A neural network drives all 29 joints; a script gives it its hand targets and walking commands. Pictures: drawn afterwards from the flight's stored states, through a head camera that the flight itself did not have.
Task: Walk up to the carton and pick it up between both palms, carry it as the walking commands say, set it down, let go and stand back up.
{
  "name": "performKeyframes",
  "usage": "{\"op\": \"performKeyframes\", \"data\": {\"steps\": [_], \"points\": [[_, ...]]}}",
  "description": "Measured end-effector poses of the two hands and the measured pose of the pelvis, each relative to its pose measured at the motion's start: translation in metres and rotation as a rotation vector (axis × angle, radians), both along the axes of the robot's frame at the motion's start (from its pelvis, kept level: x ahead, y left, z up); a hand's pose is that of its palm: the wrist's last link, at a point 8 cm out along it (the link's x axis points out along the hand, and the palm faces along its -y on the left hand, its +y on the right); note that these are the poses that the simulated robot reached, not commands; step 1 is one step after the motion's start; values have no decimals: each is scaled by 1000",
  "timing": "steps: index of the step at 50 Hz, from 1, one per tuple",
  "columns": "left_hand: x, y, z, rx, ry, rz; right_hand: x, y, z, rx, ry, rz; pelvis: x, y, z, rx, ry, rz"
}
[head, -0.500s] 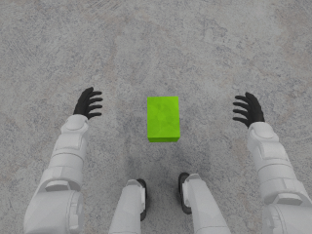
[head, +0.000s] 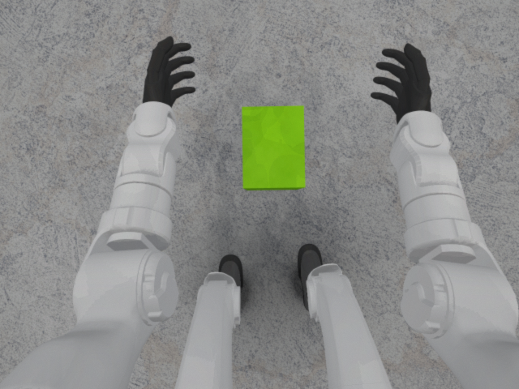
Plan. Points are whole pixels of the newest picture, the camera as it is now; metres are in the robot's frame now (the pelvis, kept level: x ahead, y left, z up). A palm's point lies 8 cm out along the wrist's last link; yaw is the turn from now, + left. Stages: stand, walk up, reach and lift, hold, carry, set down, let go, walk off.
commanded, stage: reach and lift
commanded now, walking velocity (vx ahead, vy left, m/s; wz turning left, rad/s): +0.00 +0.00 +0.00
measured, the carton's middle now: (272, 152) +0.49 -0.02 -0.56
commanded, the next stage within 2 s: none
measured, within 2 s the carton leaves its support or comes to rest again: neither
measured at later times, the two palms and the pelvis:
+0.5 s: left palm (187, 124) +0.50 +0.14 -0.25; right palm (376, 131) +0.47 -0.20 -0.25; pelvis -0.02 +0.00 -0.12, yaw +0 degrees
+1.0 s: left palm (205, 138) +0.50 +0.13 -0.39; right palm (350, 144) +0.47 -0.19 -0.39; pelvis -0.05 +0.00 -0.23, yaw +0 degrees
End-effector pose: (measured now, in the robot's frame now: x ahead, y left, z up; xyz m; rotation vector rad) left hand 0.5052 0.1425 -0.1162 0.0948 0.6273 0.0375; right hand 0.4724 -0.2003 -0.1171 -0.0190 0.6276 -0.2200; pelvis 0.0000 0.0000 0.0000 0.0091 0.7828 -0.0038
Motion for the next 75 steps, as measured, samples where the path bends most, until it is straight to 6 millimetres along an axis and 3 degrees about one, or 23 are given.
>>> {"op": "performKeyframes", "data": {"steps": [6, 10, 30, 43, 61, 68, 75], "points": [[-4, -1, -17, -4, 14, 8, -4, -2, -15, -2, 15, -4, 4, 0, -4, -4, 41, 0], [-4, -3, -33, -7, 23, 9, -4, -1, -30, 1, 23, -4, 2, 1, -17, -6, 62, 2], [-3, -3, -164, -5, 23, 25, -3, -2, -161, 0, 28, -11, -29, 0, -144, -5, 84, 5], [-1, -9, -228, -19, 46, 20, 0, 6, -229, 17, 58, 0, -42, 1, -198, -3, 56, 5], [-10, -12, -332, -23, 97, 0, -9, 11, -333, 33, 115, 7, -52, 3, -265, -2, -48, 12], [-16, -8, -357, -28, 122, -6, -9, 17, -355, 37, 146, 17, -52, 2, -278, -11, -103, 19], [-11, -6, -363, -22, 127, -22, -6, 15, -362, 41, 143, 14, -51, 4, -286, -15, -131, 25]]}}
